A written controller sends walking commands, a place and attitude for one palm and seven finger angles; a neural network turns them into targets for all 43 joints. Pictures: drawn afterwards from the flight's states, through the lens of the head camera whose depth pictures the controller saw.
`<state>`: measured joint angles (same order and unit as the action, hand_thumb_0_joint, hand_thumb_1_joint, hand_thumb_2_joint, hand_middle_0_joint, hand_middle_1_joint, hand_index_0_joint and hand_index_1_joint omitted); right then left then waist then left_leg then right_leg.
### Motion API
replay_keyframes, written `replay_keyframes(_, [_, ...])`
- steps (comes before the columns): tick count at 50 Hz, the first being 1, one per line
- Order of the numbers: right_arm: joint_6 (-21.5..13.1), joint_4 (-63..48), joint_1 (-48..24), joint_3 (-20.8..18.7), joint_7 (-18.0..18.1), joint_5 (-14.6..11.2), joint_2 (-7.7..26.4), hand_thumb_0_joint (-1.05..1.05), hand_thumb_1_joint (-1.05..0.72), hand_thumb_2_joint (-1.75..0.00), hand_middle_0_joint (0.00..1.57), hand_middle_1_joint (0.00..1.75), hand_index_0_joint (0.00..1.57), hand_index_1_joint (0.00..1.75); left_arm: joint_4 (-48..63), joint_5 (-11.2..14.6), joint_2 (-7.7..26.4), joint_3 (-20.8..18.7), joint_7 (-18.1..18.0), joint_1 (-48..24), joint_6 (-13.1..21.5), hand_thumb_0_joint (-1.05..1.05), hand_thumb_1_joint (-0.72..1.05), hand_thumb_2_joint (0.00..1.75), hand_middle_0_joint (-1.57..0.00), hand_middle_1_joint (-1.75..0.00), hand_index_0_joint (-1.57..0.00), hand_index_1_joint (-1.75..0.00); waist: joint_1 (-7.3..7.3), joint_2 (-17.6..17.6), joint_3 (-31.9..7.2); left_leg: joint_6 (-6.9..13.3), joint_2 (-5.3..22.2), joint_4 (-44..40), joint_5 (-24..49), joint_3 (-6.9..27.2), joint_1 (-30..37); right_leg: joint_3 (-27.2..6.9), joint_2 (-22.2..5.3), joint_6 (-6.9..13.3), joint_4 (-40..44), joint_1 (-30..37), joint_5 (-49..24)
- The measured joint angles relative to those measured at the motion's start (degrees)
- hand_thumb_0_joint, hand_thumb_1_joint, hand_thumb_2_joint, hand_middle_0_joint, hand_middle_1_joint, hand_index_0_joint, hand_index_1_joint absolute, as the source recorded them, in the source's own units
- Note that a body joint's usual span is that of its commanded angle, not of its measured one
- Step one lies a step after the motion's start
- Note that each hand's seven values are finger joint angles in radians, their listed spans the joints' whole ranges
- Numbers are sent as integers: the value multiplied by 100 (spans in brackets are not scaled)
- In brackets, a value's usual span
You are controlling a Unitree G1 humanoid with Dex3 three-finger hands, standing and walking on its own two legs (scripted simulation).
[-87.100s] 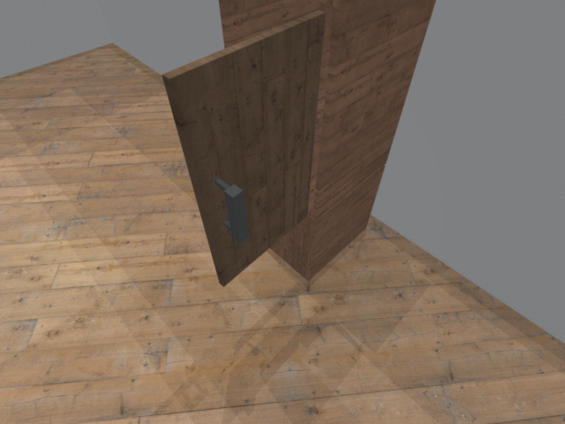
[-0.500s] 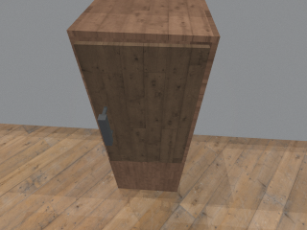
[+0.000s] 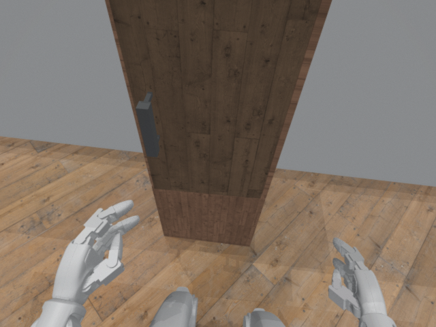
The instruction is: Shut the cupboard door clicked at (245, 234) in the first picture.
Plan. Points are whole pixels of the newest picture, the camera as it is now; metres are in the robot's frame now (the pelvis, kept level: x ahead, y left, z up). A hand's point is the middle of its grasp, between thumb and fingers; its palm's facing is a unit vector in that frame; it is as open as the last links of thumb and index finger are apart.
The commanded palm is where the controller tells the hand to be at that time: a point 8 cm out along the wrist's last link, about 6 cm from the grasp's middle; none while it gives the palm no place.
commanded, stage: raise the hand and make a fist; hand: left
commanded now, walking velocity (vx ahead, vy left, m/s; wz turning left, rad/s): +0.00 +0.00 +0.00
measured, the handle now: (151, 125) +0.52 +0.20 +0.06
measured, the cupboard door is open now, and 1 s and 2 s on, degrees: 2 2 2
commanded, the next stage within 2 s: bring the fist close to the handle in 1.56 s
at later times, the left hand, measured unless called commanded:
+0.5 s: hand (116, 244) +0.24 +0.19 +0.05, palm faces +0.03 -1.00 -0.05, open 4.1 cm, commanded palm +0.21 +0.24 +0.05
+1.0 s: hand (111, 236) +0.25 +0.20 +0.06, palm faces +0.00 -1.00 -0.04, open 3.1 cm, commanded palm +0.23 +0.25 +0.06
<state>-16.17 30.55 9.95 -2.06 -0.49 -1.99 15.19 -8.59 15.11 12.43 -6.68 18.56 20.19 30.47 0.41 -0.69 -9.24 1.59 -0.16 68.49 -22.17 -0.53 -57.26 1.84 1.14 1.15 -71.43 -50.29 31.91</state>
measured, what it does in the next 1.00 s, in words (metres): stands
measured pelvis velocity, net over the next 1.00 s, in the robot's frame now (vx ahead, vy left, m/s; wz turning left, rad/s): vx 0.04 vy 0.01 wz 0.00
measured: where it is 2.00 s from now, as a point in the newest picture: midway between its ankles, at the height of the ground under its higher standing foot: outside the picture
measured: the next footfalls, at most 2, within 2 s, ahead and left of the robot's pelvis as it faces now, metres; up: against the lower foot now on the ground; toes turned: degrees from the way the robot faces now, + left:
none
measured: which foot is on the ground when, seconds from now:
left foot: down 0.00-1.00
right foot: down 0.00-1.00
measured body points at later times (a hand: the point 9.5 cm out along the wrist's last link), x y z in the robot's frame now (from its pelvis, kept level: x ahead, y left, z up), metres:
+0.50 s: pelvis +0.04 +0.00 +0.00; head +0.10 +0.00 +0.44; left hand +0.23 +0.25 +0.06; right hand +0.21 -0.24 -0.09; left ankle +0.11 +0.10 -0.63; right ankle +0.04 -0.11 -0.63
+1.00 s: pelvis +0.04 +0.01 +0.00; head +0.09 +0.03 +0.45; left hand +0.24 +0.25 +0.06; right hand +0.24 -0.21 -0.06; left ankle +0.11 +0.10 -0.63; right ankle +0.04 -0.11 -0.63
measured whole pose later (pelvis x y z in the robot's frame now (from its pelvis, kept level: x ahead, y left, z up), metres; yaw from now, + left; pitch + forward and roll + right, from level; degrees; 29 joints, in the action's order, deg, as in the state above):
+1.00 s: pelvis +0.04 +0.01 +0.00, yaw +0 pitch +15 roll -5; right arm -8.4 26.7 12.8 2.1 2.7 -1.3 12.2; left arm 5.5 15.2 14.9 -7.3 12.5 25.4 21.4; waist 0.5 2.4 -10.3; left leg 2.1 0.5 70.9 -26.6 2.5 -59.8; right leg 4.2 2.8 0.6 -68.2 -49.8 34.0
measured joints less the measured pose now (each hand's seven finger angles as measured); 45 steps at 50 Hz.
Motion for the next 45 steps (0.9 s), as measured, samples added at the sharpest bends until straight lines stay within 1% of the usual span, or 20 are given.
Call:
replay_keyframes(2, [100,-221,-18,22,110,-61,-4,1,-90,-90,21,30,20,30,258,77,11,23,-81,366,-424,1,91,90,-40,-51,-39,-51,54,30,1,-27,7,244,-122,73,-145,59,31,23,-203,-106,125])
replay_keyframes(4, [132,-353,20,65,219,-72,-45,2,-90,-90,20,30,20,30,602,50,29,49,-336,756,-693,1,90,90,-43,-55,-43,-55,114,68,13,-48,18,372,-199,165,-215,142,64,59,-265,-125,198])
replay_keyframes(6, [106,-388,84,132,306,-45,-102,2,-90,-90,20,30,20,30,968,-36,78,70,-602,1056,-692,2,90,90,-47,-59,-47,-59,174,102,20,-66,33,447,-254,266,-278,236,99,88,-262,-133,224])
replay_keyframes(8, [48,-324,131,220,360,-3,-153,1,-90,-90,20,30,20,30,1254,-82,140,59,-741,1167,-503,2,90,90,-51,-63,-50,-63,217,138,9,-89,46,518,-287,369,-384,333,131,120,-260,-183,243])
replay_keyframes(10, [13,-209,147,304,379,24,-195,1,-90,-90,21,30,20,30,1414,-67,182,23,-717,1094,-321,2,90,90,-54,-67,-54,-67,234,192,-6,-119,58,594,-308,458,-513,417,159,147,-273,-264,262])
replay_keyframes(12, [22,-86,145,368,388,25,-237,1,-90,-90,21,30,20,30,1458,-35,210,-6,-594,904,-300,2,90,90,-58,-71,-57,-71,224,258,-10,-142,69,658,-337,513,-621,467,182,161,-291,-341,284])
replay_keyframes(14, [85,15,153,394,394,5,-298,1,-90,-90,21,30,21,30,1426,11,231,-26,-429,703,-487,2,90,90,-61,-75,-61,-75,196,310,-15,-159,85,678,-364,519,-679,468,199,160,-289,-393,301])
replay_keyframes(16, [174,80,191,386,406,-21,-363,2,-90,-90,21,30,21,30,1382,48,243,-46,-314,579,-793,2,90,90,-65,-79,-65,-79,155,348,-27,-156,107,643,-391,485,-672,428,216,151,-243,-398,304])
replay_keyframes(18, [258,125,248,349,415,-31,-422,2,-90,-90,21,30,21,30,1355,88,234,-94,-279,562,-1063,2,90,90,-69,-83,-68,-83,103,364,-44,-140,129,565,-416,424,-611,362,228,126,-165,-362,299])
replay_keyframes(20, [327,151,322,295,420,-24,-459,2,-90,-90,21,30,21,30,1360,125,208,-168,-318,628,-1189,2,90,90,-72,-87,-72,-87,56,354,-74,-121,141,467,-434,353,-530,288,229,99,-76,-310,292])
replay_keyframes(22, [366,170,391,237,419,-4,-457,2,-90,-90,21,30,21,30,1382,150,178,-247,-388,720,-1151,2,90,90,-76,-91,-76,-90,29,335,-106,-103,143,389,-452,296,-467,229,224,77,-5,-266,292])
replay_keyframes(25, [408,177,449,159,404,21,-388,2,-90,-90,21,30,21,30,1409,196,133,-335,-433,843,-918,2,90,90,-81,-97,-81,-96,12,307,-147,-76,127,348,-483,248,-438,182,202,49,36,-243,315])
replay_keyframes(28, [438,146,435,107,400,30,-268,2,-90,-90,21,30,20,30,1407,206,119,-320,-393,882,-718,2,90,90,-87,-103,-86,-102,18,302,-153,-43,106,397,-525,240,-482,178,183,23,10,-268,354])
replay_keyframes(30, [457,104,396,81,399,29,-198,2,-90,-90,21,30,20,30,1408,198,120,-258,-361,874,-668,2,90,90,-90,-107,-90,-106,26,301,-137,-21,93,438,-547,242,-513,182,171,9,-14,-284,375])
replay_keyframes(36, [557,-91,244,82,395,35,-160,2,-90,-90,21,30,20,30,1531,118,148,-102,-432,820,-713,2,90,90,-102,-119,-101,-118,41,280,-103,23,80,473,-565,251,-511,193,161,-25,5,-249,371])
replay_keyframes(41, [669,-254,179,197,367,46,-239,2,-90,-90,21,30,20,30,1583,56,176,-91,-575,732,-768,2,90,90,-111,-129,-110,-128,38,282,-107,38,74,391,-524,276,-417,214,162,-43,131,-131,310])
replay_keyframes(45, [733,-339,199,314,340,55,-290,2,-90,-90,21,30,20,30,1520,27,199,-77,-599,640,-848,2,90,90,-118,-137,-118,-136,28,292,-118,45,69,308,-480,293,-336,228,162,-52,239,-37,254])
